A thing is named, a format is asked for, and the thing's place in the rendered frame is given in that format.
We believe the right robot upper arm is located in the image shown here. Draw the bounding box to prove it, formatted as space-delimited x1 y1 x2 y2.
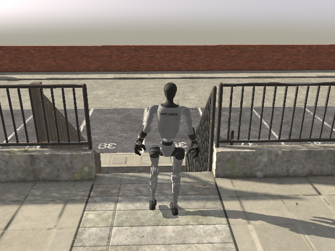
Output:
180 106 194 135

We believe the robot right shin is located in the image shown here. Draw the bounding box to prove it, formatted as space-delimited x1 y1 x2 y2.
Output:
172 174 181 208

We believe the left robot thigh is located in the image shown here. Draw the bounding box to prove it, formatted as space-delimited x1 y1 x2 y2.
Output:
149 145 160 176

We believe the robot left hand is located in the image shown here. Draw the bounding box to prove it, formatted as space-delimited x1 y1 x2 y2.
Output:
134 143 146 156

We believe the right robot forearm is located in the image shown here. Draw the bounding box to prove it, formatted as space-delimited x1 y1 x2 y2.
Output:
189 128 198 148

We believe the robot right hand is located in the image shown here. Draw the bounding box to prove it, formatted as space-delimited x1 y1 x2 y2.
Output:
188 146 200 158

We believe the left robot forearm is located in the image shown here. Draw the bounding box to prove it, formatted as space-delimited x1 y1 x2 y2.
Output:
136 125 147 145

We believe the left robot upper arm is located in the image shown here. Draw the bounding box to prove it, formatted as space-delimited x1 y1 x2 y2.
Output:
142 105 159 133

